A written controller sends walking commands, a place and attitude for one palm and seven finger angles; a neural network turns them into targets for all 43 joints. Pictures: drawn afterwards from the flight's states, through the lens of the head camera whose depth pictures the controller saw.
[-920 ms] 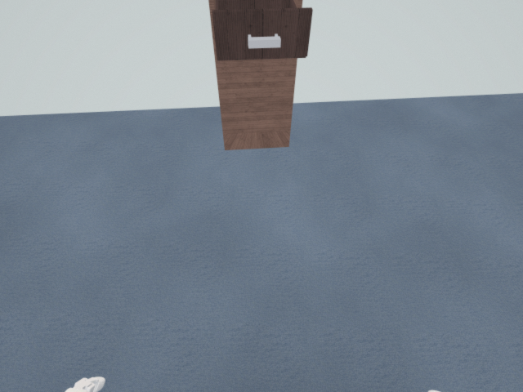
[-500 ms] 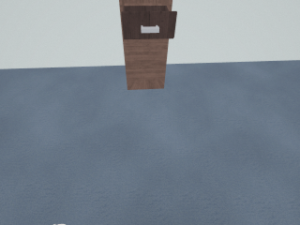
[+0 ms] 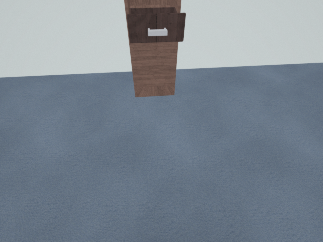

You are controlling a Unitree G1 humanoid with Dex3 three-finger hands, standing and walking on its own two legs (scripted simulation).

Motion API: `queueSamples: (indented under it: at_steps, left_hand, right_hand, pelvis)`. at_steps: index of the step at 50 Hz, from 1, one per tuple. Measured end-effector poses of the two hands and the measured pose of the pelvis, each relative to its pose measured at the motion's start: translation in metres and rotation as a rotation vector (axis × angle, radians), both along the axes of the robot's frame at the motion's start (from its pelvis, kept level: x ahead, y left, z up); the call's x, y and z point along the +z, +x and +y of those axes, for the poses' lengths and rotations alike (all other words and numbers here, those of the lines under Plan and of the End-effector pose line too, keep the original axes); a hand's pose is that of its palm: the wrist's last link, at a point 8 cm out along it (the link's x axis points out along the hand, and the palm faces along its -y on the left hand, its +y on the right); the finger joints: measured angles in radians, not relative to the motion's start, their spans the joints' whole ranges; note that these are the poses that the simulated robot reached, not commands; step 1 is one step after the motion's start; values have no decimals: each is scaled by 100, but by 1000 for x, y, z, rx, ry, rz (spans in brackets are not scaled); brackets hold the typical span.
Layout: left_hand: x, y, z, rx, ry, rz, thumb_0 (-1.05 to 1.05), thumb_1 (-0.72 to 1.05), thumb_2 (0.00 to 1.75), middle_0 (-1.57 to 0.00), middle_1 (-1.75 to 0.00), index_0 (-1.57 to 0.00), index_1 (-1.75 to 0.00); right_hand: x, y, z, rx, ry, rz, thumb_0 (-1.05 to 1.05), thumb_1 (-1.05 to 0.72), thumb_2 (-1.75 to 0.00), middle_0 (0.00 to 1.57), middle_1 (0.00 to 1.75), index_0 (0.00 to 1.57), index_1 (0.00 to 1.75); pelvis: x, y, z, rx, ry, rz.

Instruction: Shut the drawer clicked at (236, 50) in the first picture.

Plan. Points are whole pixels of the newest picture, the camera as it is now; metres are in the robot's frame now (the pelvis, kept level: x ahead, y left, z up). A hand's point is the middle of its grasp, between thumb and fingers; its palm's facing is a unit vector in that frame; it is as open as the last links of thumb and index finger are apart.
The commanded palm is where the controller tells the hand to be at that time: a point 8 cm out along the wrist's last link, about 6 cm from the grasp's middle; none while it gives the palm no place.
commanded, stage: look at it before walking up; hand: left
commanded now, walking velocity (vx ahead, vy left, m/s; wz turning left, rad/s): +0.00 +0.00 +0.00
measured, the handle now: (157, 31) +1.21 +0.10 +0.00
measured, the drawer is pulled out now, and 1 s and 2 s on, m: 0.30 0.30 0.30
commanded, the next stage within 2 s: walk to a spot facing it in 0.52 s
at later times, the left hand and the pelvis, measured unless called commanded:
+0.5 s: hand out of the picture +0.06 +0.25 -0.16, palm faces -0.03 -0.95 -0.32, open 7.4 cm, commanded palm none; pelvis +0.00 +0.00 +0.00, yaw +0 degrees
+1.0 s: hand out of the picture +0.05 +0.17 -0.18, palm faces -0.04 -0.98 -0.21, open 7.4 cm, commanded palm none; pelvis +0.06 -0.02 -0.02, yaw -7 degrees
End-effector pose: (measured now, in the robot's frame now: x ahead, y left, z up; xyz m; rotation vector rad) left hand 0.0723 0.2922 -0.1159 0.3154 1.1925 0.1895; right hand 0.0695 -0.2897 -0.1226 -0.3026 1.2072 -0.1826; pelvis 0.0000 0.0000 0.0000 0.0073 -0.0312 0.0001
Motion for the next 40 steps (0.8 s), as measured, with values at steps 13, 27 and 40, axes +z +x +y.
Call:
queueSamples:
  at_steps: [13,27,40]
  left_hand:
    - [-3,-4,-3,-5,-15,0,1,90,90,-21,-30,-20,-30]
    - [-5,-15,2,5,-14,41,1,90,90,-20,-30,-20,-30]
    - [-19,-22,-14,7,-54,99,1,91,90,-20,-30,-20,-30]
  right_hand:
    - [3,-3,0,-1,-6,-6,1,-90,-90,21,29,20,30]
    - [4,-6,2,-4,-10,14,1,-90,-90,21,29,20,30]
    - [-11,-11,22,-47,45,17,1,-90,-90,20,29,20,30]
  pelvis:
    - [1,-4,1,-2,-2,2]
    - [1,-3,4,-3,-3,5]
    - [-5,14,4,-53,2,12]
